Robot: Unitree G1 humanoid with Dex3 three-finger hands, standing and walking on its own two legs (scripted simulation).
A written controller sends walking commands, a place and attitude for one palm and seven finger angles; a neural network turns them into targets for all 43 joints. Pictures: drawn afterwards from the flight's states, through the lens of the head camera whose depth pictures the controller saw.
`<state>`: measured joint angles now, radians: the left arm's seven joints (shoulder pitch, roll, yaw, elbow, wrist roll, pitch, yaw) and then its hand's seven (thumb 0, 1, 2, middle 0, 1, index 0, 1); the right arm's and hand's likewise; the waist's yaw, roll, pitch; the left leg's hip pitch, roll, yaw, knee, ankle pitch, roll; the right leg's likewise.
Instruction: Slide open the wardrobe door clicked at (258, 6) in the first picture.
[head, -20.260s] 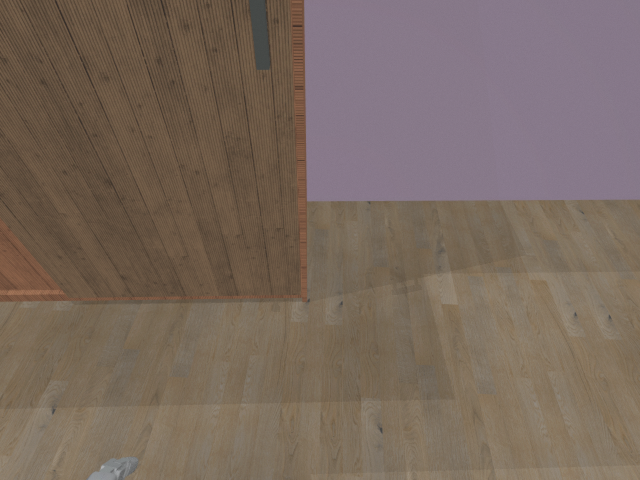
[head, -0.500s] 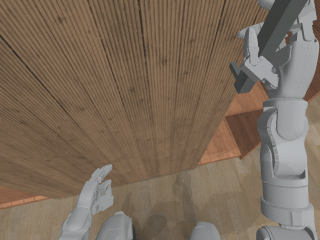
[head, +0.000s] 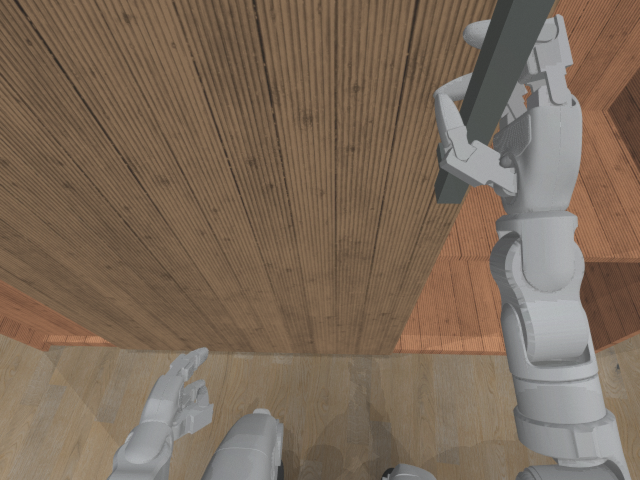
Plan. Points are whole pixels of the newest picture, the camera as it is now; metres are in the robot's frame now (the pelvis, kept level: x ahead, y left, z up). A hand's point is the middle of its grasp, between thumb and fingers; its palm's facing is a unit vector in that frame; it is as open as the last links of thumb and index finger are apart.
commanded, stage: step sideways, sliding the door along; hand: right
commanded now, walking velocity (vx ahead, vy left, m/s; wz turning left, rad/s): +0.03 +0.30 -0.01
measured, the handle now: (475, 91) +0.41 -0.12 +0.24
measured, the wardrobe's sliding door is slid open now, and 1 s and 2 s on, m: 0.54 0.66 0.66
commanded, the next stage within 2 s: stop walking and hold the door there in 0.64 s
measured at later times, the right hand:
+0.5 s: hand (294, 133) +0.37 +0.03 +0.23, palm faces +0.19 +0.98 -0.03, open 6.5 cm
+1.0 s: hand (301, 129) +0.38 +0.02 +0.23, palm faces +0.54 +0.80 -0.25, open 6.4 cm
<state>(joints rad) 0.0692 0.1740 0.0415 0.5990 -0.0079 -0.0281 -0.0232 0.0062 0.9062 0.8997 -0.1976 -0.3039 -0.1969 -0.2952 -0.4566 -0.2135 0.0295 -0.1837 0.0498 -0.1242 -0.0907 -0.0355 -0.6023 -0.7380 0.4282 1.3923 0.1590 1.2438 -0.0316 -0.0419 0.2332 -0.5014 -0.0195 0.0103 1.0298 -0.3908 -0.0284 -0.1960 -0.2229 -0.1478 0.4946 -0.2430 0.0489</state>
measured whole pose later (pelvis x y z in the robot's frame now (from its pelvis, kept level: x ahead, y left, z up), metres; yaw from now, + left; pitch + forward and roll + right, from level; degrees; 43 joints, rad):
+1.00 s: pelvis -0.03 +0.34 -0.02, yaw -1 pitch -3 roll +1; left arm 0.06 0.28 -0.01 0.65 -0.05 0.01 0.06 0.00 0.90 0.90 -0.21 -0.31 -0.20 -0.30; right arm -0.63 -0.57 -0.44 0.50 0.05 -0.10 -0.07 -0.15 -0.58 -0.78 0.45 1.40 0.34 1.32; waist 0.00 -0.10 0.16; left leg -0.30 0.08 0.10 0.60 -0.24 -0.04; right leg -0.40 -0.13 0.03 1.01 -0.51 0.04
